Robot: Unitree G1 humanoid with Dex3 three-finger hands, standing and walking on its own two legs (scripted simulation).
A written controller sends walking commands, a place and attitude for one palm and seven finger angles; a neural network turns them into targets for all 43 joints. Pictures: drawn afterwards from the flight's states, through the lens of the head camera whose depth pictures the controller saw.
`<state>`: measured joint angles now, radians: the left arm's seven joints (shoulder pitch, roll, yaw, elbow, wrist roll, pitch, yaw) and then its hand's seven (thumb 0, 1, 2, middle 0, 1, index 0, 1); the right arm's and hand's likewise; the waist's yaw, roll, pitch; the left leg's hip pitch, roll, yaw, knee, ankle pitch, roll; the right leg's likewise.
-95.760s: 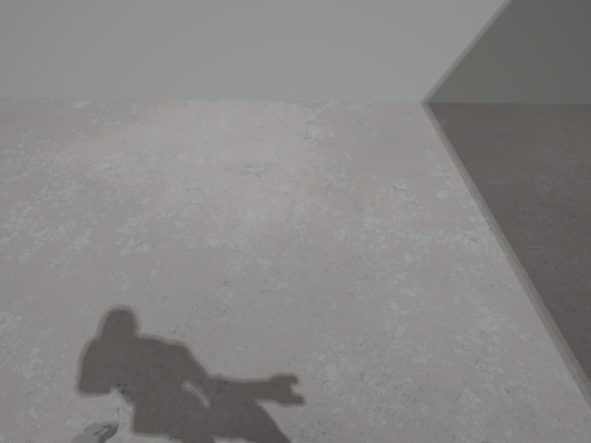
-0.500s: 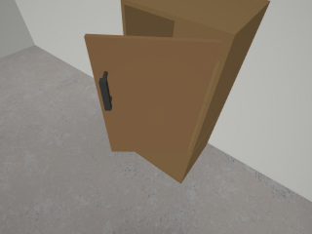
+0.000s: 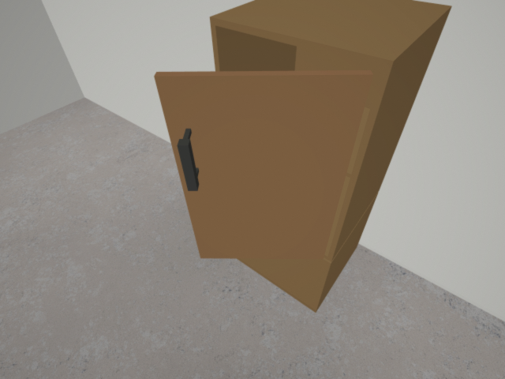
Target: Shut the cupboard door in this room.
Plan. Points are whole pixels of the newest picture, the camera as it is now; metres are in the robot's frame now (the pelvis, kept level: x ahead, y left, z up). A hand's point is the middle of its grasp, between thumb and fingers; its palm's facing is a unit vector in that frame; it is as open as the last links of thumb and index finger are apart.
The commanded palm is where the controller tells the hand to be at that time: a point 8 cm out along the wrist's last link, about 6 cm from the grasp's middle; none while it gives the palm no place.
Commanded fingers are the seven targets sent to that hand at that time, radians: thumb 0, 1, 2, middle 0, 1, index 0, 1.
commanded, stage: look again from close up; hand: left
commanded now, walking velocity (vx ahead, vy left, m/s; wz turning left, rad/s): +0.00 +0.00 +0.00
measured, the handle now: (190, 160) +0.52 +0.16 +0.07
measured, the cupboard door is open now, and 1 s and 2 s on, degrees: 37 37 37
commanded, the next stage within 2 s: shuffle to correct the standing spot in 0.28 s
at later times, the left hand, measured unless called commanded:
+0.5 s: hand out of the picture +0.02 +0.16 -0.17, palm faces -0.01 -0.98 -0.19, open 7.4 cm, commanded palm none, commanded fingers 0.00 0.90 0.90 -0.20 -0.30 -0.20 -0.30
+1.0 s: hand out of the picture +0.05 +0.12 -0.18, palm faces +0.05 -0.99 -0.14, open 7.4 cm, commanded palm none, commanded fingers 0.00 0.90 0.90 -0.20 -0.30 -0.20 -0.30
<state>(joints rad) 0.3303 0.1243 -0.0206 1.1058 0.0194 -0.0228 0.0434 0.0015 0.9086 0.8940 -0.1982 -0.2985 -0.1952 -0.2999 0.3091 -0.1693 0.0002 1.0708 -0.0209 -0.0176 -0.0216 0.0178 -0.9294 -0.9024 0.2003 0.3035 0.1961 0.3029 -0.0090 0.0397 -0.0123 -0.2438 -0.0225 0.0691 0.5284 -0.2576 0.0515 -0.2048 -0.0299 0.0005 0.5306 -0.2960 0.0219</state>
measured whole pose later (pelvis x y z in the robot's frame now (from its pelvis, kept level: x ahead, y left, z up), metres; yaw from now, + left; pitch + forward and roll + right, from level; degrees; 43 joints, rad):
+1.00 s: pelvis +0.08 -0.03 +0.00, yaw +0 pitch +0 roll +0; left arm 0.35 0.13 0.00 1.11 0.01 -0.01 0.05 0.00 0.91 0.89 -0.20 -0.30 -0.20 -0.30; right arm 0.22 -0.15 0.00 1.10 -0.01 -0.03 -0.05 0.01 -0.92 -0.90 0.20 0.30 0.20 0.30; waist 0.02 -0.04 0.04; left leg -0.19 0.02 0.08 0.53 -0.34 0.01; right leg -0.11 0.02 -0.01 0.53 -0.37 -0.02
